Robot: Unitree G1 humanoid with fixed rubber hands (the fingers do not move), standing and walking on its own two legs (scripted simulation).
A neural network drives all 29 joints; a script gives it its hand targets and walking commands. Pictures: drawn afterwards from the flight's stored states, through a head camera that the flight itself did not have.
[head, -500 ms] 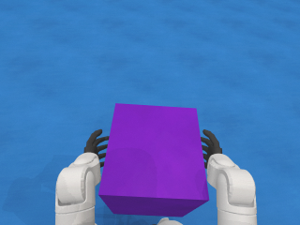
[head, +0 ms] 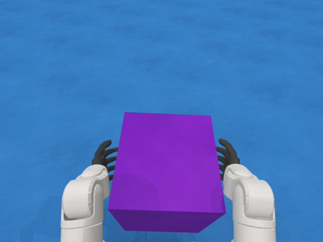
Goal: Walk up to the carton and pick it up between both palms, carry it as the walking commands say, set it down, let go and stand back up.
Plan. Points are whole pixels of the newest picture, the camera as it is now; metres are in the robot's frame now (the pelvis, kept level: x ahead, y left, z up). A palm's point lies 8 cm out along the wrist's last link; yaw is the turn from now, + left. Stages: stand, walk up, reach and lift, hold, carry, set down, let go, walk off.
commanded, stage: carry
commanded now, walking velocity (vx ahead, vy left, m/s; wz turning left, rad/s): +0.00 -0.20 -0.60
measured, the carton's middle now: (164, 177) +0.29 +0.00 +0.01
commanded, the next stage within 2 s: none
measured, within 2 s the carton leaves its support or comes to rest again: neither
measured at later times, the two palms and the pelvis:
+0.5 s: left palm (211, 207) +0.19 -0.09 +0.08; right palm out of the picture +0.12 -0.37 +0.08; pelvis -0.12 -0.16 +0.00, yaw -18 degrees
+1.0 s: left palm out of the picture +0.04 -0.26 +0.09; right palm out of the picture -0.12 -0.51 +0.10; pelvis -0.28 -0.24 +0.01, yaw -37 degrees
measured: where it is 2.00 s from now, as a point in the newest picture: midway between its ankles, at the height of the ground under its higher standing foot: outside the picture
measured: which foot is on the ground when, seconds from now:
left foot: up 0.00-0.10, down 0.12-0.44, up 0.46-0.70, down 0.72-1.00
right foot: down 0.00-0.12, up 0.14-0.40, down 0.42-0.74, up 0.76-1.00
